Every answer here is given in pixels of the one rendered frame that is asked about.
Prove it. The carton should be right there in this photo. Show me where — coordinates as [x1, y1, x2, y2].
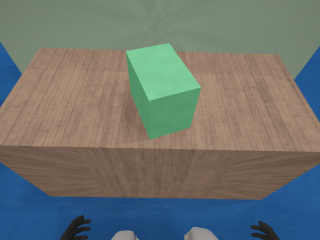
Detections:
[125, 43, 201, 140]

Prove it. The left robot hand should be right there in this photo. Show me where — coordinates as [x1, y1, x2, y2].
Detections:
[60, 215, 91, 240]

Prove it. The right robot thigh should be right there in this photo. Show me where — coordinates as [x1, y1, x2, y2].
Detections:
[184, 227, 219, 240]

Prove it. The robot thigh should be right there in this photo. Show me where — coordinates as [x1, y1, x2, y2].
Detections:
[184, 227, 219, 240]
[111, 230, 139, 240]

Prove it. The right robot hand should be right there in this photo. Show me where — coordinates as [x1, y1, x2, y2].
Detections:
[250, 221, 280, 240]

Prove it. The left robot thigh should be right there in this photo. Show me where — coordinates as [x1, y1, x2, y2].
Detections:
[111, 230, 139, 240]

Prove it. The pedestal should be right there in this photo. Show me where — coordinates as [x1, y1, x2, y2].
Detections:
[0, 47, 320, 200]

